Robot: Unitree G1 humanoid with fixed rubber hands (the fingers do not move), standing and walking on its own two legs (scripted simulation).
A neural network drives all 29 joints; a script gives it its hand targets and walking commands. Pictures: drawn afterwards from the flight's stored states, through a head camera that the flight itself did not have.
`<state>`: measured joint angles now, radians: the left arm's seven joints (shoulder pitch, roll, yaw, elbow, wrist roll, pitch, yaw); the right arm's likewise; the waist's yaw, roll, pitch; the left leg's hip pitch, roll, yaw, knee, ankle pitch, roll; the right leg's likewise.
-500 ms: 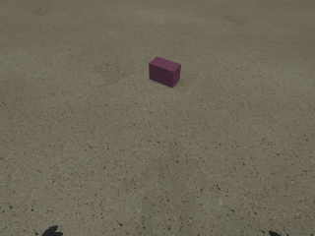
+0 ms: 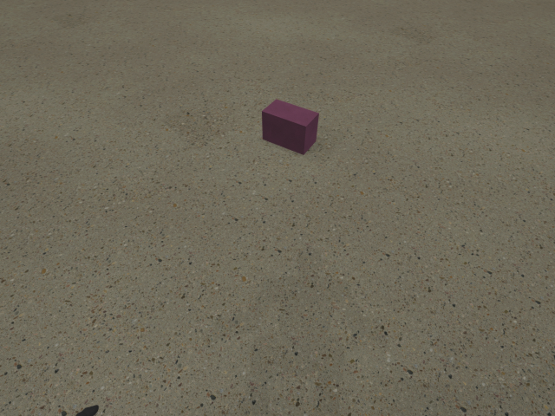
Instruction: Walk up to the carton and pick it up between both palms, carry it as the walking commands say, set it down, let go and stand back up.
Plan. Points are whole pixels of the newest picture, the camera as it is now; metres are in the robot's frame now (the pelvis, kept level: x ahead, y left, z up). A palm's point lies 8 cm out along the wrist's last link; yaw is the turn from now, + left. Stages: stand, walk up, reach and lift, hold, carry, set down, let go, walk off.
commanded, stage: walk up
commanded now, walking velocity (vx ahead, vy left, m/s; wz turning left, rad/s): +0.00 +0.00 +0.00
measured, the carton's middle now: (289, 126) +1.76 -0.03 -0.68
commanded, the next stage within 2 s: none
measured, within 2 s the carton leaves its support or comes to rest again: neither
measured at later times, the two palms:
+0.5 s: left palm out of the picture +0.11 +0.35 -0.10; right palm (477, 351) +0.25 -0.30 -0.07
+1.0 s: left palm (160, 197) +0.54 +0.27 -0.04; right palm (494, 325) +0.31 -0.37 -0.10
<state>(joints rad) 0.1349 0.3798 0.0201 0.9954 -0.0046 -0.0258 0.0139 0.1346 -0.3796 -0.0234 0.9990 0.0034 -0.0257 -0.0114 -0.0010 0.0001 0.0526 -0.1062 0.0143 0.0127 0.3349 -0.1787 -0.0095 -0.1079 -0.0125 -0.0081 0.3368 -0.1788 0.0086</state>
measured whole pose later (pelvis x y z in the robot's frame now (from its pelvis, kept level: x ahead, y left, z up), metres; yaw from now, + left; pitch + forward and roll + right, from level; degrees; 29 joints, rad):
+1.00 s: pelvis +0.32 -0.02 -0.04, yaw -6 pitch -4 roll +1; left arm 0.23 0.50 0.10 0.46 0.03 -0.05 -0.04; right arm 0.49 -0.50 -0.10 0.57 -0.01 -0.04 0.04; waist -0.08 0.01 0.06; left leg -0.16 0.11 0.07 0.88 -0.51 0.01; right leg -0.44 -0.05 -0.03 0.69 -0.18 -0.02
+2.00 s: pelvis +0.76 -0.02 -0.02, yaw -1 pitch -4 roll +0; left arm 0.42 0.50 0.08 0.50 0.02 -0.06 -0.01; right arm 0.32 -0.47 -0.07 0.49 -0.02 -0.01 0.06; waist 0.05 0.04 0.08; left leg -0.50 0.07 0.02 0.85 -0.32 0.01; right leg -0.20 -0.07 -0.09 0.59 -0.32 -0.01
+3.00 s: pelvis +1.16 +0.01 -0.03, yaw -2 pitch -4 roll +1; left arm 0.37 0.48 0.07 0.53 0.02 -0.01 -0.04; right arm 0.36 -0.49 -0.07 0.49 -0.01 -0.04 0.01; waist -0.01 -0.05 0.09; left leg -0.26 0.04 0.07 0.64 -0.31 0.01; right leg -0.46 -0.06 0.00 0.99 -0.44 -0.01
